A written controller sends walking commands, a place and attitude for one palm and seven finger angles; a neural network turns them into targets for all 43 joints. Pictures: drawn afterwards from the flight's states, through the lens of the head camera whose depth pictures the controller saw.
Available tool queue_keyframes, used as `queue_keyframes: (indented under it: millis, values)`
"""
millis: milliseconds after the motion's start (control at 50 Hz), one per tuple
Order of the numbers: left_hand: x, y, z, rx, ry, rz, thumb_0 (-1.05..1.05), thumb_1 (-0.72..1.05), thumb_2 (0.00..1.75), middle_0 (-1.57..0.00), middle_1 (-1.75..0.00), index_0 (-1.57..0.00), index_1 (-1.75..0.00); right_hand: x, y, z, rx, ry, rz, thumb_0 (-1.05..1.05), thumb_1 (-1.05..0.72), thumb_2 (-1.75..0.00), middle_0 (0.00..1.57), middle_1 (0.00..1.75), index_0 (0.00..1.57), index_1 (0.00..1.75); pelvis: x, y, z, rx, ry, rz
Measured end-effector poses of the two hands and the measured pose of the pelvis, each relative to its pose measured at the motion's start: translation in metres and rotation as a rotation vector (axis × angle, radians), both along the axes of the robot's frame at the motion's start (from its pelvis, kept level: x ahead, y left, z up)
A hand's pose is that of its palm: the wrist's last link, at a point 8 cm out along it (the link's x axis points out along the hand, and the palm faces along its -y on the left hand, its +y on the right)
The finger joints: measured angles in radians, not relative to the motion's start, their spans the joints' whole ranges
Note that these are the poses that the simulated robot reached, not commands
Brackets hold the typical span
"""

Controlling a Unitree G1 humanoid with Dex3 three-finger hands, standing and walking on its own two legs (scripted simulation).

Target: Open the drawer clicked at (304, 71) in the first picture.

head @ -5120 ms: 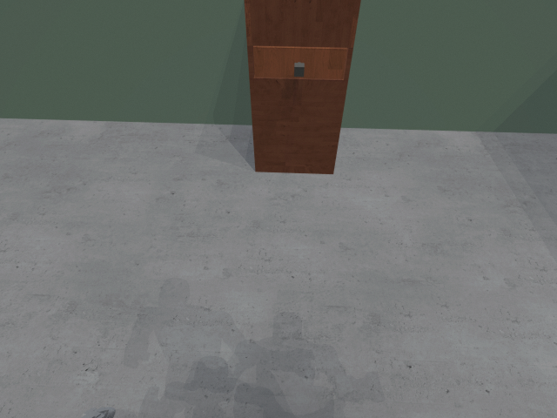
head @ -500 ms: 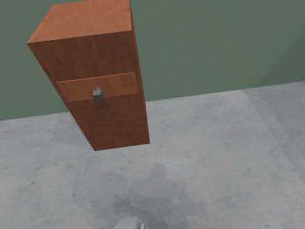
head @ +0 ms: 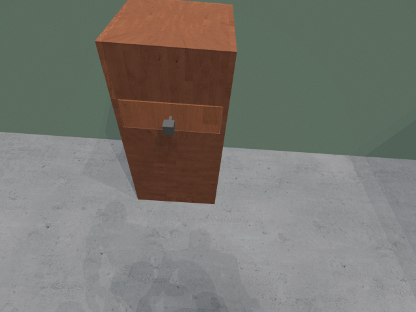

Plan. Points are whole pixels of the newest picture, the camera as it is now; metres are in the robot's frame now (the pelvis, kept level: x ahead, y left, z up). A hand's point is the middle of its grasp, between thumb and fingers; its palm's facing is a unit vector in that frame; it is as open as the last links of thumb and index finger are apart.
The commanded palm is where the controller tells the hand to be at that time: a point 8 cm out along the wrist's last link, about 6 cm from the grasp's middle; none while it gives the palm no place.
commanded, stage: take the last steps up to it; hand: left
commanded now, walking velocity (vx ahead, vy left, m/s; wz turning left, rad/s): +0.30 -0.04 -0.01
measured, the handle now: (169, 124) +0.77 +0.20 -0.16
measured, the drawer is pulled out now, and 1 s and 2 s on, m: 0.00 0.00 0.00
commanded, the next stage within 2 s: come to a stop and stand still in 0.64 s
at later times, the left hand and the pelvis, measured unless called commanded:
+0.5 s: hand (155, 295) +0.19 +0.13 -0.17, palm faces +0.05 -0.97 -0.22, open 7.1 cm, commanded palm none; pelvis +0.14 -0.06 +0.00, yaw +1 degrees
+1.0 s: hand (150, 260) +0.27 +0.16 -0.19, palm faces +0.03 -0.98 -0.17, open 7.3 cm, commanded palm none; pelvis +0.27 -0.01 +0.00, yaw +0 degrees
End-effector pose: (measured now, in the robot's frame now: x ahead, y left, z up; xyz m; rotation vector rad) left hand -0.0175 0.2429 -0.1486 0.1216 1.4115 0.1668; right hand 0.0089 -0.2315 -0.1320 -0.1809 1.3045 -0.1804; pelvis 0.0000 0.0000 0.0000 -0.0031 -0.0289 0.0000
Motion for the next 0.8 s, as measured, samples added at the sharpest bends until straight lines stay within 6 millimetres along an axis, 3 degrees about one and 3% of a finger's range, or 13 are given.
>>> queue_keyframes:
  millis: [80,160,220,280,340,380,460,540,640,720,800]
  values:
    - [0.043,-0.007,0.002,0.002,-0.041,-0.027,0.01,0.91,0.90,-0.20,-0.30,-0.20,-0.29,-0.030,0.002,-0.006,0.023,0.114,-0.051,0.00,-0.92,-0.89,0.20,0.30,0.20,0.30,0.018,-0.004,-0.001,0.009,0.003,-0.002]
    - [0.102,-0.023,0.003,0.004,-0.093,-0.079,0.01,0.91,0.90,-0.20,-0.30,-0.20,-0.29,-0.051,0.001,-0.012,0.054,0.219,-0.109,0.00,-0.92,-0.89,0.20,0.30,0.20,0.30,0.041,-0.016,-0.005,0.018,0.008,-0.012]
    - [0.152,-0.041,0.002,0.011,-0.151,-0.124,0.01,0.91,0.90,-0.20,-0.30,-0.20,-0.29,-0.057,-0.005,-0.020,0.079,0.288,-0.146,0.00,-0.91,-0.89,0.20,0.30,0.20,0.30,0.063,-0.029,-0.013,0.020,0.011,-0.018]
    - [0.194,-0.058,-0.001,0.024,-0.241,-0.136,0.00,0.91,0.90,-0.20,-0.30,-0.20,-0.29,-0.049,-0.016,-0.031,0.102,0.341,-0.153,0.00,-0.91,-0.89,0.20,0.30,0.20,0.30,0.083,-0.045,-0.024,0.012,0.005,-0.006]
    - [0.208,-0.070,0.004,0.021,-0.278,-0.103,0.00,0.91,0.90,-0.20,-0.30,-0.20,-0.29,-0.014,-0.031,-0.031,0.100,0.318,-0.130,0.00,-0.91,-0.89,0.20,0.30,0.20,0.30,0.099,-0.053,-0.019,0.004,-0.005,0.011]
    - [0.208,-0.076,0.007,0.022,-0.266,-0.075,0.00,0.92,0.90,-0.20,-0.30,-0.20,-0.30,0.022,-0.041,-0.029,0.089,0.259,-0.106,0.00,-0.91,-0.89,0.20,0.30,0.20,0.30,0.110,-0.056,-0.014,0.000,-0.004,0.015]
    - [0.205,-0.068,0.014,0.052,-0.221,-0.041,-0.02,0.96,0.90,-0.20,-0.30,-0.21,-0.30,0.103,-0.052,-0.022,0.070,0.101,-0.062,0.00,-0.91,-0.90,0.20,0.30,0.19,0.30,0.133,-0.058,-0.005,-0.006,0.005,0.021]
    - [0.193,-0.066,0.009,0.029,-0.136,-0.022,-0.01,0.95,0.90,-0.20,-0.30,-0.21,-0.30,0.179,-0.052,-0.013,0.057,-0.033,-0.017,0.00,-0.92,-0.90,0.20,0.30,0.19,0.30,0.157,-0.053,-0.002,-0.012,0.008,0.020]
    - [0.177,-0.061,-0.004,-0.023,-0.028,0.036,-0.01,0.93,0.90,-0.20,-0.30,-0.20,-0.30,0.259,-0.039,-0.002,0.030,-0.134,0.058,0.00,-0.93,-0.90,0.19,0.30,0.19,0.30,0.189,-0.038,-0.005,-0.027,0.002,0.021]
    - [0.172,-0.051,-0.022,-0.062,0.068,0.072,0.00,0.92,0.90,-0.20,-0.30,-0.20,-0.30,0.306,-0.019,-0.002,0.002,-0.189,0.100,0.00,-0.92,-0.90,0.19,0.30,0.19,0.30,0.218,-0.019,-0.016,-0.027,-0.004,0.016]
    - [0.193,-0.041,-0.019,-0.066,0.106,0.048,0.00,0.92,0.90,-0.20,-0.30,-0.20,-0.29,0.314,-0.002,0.000,0.003,-0.178,0.079,0.00,-0.92,-0.90,0.20,0.30,0.19,0.30,0.237,-0.009,-0.012,-0.015,-0.008,-0.002]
